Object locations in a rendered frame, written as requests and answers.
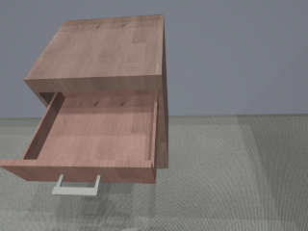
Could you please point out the handle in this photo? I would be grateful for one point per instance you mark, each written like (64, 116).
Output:
(77, 191)

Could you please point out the drawer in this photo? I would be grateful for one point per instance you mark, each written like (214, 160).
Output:
(82, 134)

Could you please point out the cabinet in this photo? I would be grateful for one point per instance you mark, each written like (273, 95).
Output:
(111, 53)

